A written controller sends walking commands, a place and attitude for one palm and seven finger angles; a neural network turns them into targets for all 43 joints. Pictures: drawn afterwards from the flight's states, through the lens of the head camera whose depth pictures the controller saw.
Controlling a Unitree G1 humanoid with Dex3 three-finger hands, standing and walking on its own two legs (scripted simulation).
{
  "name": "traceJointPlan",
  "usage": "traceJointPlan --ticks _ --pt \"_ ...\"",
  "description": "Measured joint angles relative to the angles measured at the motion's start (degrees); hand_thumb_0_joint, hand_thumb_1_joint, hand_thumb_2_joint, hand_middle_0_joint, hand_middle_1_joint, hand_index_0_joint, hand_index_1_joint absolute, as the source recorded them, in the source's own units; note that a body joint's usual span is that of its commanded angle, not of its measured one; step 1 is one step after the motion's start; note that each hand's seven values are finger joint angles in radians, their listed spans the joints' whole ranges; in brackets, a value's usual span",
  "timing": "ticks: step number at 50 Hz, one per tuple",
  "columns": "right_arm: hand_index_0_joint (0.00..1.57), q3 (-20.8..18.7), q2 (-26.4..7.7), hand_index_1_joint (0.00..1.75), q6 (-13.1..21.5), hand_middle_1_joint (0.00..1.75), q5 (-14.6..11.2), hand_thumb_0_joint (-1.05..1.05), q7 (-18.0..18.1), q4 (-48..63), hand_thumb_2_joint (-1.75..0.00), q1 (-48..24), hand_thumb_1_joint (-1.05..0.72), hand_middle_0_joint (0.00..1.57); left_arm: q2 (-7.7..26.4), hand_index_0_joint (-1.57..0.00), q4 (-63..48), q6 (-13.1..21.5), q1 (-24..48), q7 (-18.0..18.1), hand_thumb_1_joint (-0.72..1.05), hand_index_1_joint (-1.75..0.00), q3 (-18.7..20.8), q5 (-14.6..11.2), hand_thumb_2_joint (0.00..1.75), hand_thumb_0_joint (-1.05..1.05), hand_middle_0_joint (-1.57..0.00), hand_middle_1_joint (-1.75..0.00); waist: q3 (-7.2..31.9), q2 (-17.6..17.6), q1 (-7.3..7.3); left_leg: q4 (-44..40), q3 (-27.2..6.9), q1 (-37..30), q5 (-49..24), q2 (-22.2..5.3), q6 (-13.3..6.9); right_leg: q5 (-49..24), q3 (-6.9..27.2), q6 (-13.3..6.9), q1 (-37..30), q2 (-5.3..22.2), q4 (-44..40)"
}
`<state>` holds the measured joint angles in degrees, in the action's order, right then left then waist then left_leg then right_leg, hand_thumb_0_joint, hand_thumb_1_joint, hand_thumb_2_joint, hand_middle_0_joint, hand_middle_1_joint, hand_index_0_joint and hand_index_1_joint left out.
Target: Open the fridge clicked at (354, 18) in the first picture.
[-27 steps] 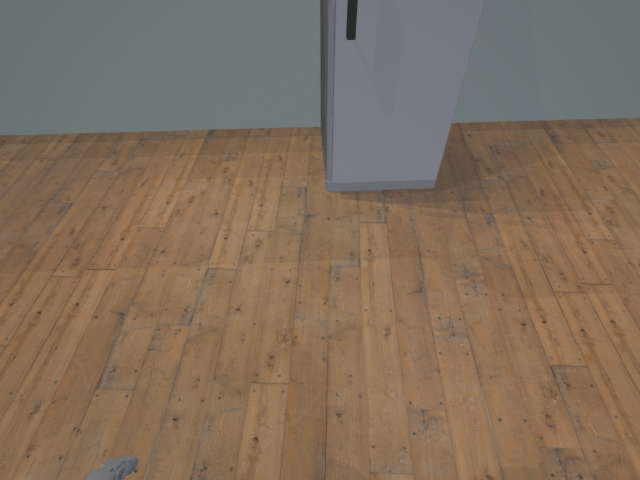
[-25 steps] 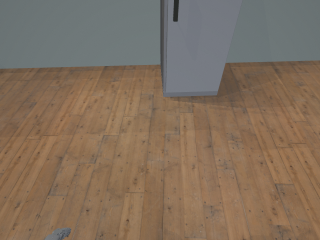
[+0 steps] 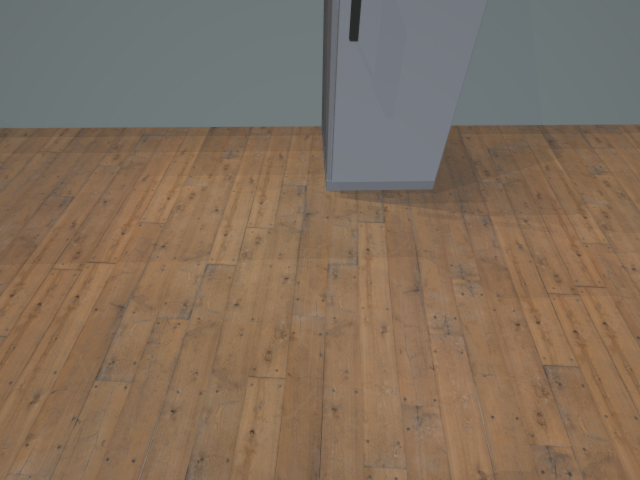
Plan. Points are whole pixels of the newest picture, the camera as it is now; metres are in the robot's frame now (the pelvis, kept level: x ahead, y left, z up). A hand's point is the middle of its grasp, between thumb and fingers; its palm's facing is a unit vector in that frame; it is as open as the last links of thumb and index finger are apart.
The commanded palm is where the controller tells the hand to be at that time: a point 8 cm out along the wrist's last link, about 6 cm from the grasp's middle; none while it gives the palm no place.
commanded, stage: stand and wait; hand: left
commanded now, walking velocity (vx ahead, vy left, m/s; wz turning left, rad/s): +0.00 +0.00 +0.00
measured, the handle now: out of the picture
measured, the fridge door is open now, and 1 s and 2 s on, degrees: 0 0 0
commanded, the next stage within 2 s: look at it before walking up in 0.32 s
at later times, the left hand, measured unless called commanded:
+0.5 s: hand out of the picture +0.07 +0.25 -0.15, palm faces -0.04 -0.94 -0.33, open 7.3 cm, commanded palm none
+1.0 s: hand out of the picture +0.07 +0.26 -0.15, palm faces -0.04 -0.94 -0.34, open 7.3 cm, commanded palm none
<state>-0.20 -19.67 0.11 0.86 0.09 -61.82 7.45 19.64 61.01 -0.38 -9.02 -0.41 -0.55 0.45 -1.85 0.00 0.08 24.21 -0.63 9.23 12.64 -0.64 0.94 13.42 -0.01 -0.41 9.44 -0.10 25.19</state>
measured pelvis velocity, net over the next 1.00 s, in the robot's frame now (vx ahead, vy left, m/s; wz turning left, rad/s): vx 0.00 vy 0.01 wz -0.01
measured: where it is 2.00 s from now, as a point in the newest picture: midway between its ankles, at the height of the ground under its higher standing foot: (340, 475)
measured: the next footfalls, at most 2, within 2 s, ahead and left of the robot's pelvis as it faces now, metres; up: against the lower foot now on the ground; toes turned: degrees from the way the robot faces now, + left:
left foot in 1.84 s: +0.43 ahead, +0.02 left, +0.00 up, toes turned -11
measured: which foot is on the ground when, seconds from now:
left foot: down 0.00-1.00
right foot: down 0.00-1.00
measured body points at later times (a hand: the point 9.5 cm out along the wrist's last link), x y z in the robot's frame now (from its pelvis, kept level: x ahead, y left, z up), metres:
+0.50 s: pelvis -0.01 +0.01 +0.00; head -0.01 +0.01 +0.45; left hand +0.07 +0.30 -0.13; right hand +0.06 -0.29 -0.13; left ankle +0.01 +0.13 -0.74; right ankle +0.00 -0.11 -0.74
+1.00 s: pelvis +0.00 +0.01 +0.00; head +0.00 +0.01 +0.45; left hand +0.07 +0.30 -0.13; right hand +0.08 -0.29 -0.13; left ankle +0.01 +0.13 -0.74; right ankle +0.00 -0.11 -0.74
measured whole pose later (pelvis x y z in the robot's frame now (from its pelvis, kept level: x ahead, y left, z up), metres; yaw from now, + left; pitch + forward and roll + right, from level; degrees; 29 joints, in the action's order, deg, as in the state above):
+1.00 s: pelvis +0.00 +0.01 +0.00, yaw +0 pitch -2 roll +0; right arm -0.1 -19.6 0.6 0.6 -0.2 -64.0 6.4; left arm 19.8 62.7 0.1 -8.1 -0.4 -0.7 0.6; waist -1.9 -0.1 0.0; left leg 21.1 0.0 8.0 11.1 -0.3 0.4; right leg 11.5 0.7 0.3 8.3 0.3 21.9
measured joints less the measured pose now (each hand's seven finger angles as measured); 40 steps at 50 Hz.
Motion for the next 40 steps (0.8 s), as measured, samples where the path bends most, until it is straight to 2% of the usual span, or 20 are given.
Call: traceJointPlan --ticks 40 --pt "0.21 0.08 0.15 0.3 0.5 0.3 -0.25 0.0 -0.32 -2.1 -0.9 -0.65 -0.9 0.2 0.02 -0.21 1.49 0.35 0.94 -0.05 0.91 -0.3 -0.21 0.2 0.9 0.01 -0.2 -0.3 0.07 -0.24 -0.13 -2.6 0.58 -0.63 -1.67 0.45 -0.63 -1.95 0.59 0.71 -0.61 0.47 -2.87"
